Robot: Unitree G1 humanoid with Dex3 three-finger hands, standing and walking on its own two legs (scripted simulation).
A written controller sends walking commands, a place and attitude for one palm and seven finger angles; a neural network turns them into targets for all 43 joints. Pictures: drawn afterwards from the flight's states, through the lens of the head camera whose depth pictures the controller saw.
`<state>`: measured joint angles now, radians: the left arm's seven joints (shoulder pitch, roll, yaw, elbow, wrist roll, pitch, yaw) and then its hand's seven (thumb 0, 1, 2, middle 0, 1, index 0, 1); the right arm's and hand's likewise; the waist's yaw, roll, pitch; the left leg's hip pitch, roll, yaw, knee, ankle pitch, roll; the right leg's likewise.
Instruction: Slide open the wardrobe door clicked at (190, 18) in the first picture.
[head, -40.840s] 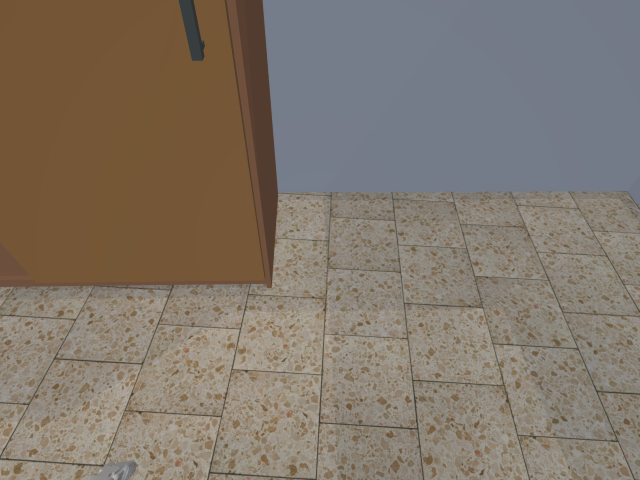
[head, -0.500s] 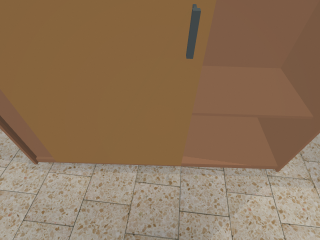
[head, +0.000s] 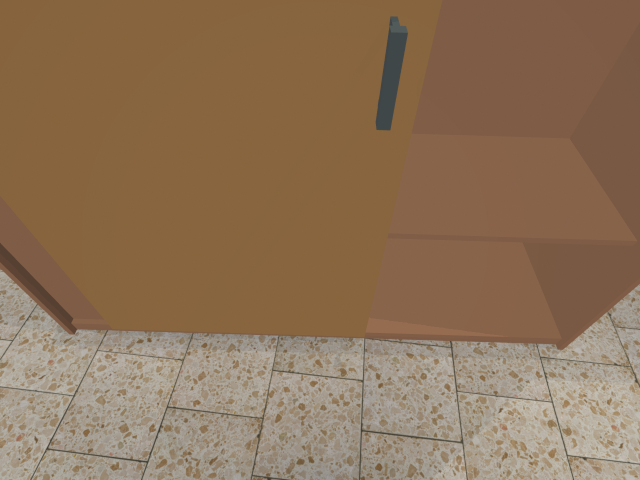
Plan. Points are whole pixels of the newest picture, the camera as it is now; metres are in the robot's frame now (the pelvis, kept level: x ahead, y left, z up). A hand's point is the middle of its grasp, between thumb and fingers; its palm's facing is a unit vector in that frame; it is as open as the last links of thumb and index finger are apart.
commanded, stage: look to check the result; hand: right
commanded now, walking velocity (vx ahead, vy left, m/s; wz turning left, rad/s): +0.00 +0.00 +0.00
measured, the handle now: (388, 75) +0.63 -0.05 +0.20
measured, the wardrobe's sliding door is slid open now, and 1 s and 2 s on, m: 0.67 0.67 0.67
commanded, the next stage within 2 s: stand and wait in 0.48 s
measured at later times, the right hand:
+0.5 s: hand out of the picture +0.03 -0.17 -0.18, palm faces +0.00 +0.98 -0.19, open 7.3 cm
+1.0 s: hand out of the picture +0.03 -0.17 -0.18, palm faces +0.00 +0.98 -0.18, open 7.4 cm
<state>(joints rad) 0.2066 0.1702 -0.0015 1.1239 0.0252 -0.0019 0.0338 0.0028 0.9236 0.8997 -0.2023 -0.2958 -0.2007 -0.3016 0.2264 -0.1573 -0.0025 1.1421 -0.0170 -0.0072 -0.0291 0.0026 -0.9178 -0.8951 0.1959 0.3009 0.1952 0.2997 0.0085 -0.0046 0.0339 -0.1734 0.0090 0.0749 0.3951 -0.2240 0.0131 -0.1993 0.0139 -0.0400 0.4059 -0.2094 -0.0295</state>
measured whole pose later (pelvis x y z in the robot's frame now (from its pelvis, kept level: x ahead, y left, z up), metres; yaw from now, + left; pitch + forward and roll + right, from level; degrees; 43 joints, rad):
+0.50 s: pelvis +0.02 +0.00 +0.00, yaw +0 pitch +0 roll +0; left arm 0.23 0.16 -0.01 1.16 0.02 0.00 0.04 0.00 0.92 0.90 -0.20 -0.30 -0.20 -0.30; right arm 0.24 -0.16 0.00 1.15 -0.01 -0.01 -0.03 0.00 -0.92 -0.90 0.20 0.30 0.19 0.30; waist 0.01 0.00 0.04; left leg -0.12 0.00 0.07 0.37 -0.24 0.02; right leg -0.15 0.01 -0.04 0.38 -0.23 -0.02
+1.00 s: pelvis +0.02 +0.00 +0.00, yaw +1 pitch -1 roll +0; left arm 0.22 0.16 -0.01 1.16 0.02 -0.01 0.04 0.00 0.92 0.90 -0.20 -0.30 -0.20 -0.30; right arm 0.24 -0.16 0.00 1.15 -0.01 -0.01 -0.03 0.00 -0.91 -0.90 0.20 0.30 0.19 0.30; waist 0.01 0.01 0.04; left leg -0.10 0.00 0.07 0.35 -0.24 0.01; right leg -0.13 0.01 -0.05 0.37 -0.23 -0.03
